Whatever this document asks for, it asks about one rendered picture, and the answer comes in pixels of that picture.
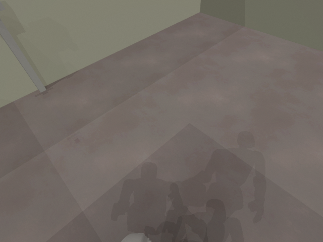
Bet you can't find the panel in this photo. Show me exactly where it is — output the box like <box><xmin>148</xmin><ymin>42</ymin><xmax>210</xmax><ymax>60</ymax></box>
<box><xmin>0</xmin><ymin>1</ymin><xmax>46</xmax><ymax>92</ymax></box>

